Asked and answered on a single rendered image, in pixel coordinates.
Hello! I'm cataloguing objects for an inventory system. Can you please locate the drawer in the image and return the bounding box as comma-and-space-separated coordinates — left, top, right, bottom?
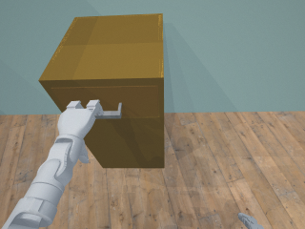
51, 85, 158, 117

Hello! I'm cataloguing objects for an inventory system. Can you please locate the cabinet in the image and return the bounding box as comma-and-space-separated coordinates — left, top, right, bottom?
38, 13, 165, 169

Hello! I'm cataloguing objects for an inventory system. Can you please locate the handle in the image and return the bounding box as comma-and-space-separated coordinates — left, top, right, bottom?
95, 102, 122, 119

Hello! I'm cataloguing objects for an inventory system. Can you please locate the left robot forearm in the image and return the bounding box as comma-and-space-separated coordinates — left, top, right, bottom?
1, 135, 83, 229

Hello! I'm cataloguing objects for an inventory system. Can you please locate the left robot hand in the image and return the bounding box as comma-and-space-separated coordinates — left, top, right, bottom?
57, 99, 104, 164

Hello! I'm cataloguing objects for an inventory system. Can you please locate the right robot hand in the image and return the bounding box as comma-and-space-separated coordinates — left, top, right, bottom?
237, 213, 264, 229

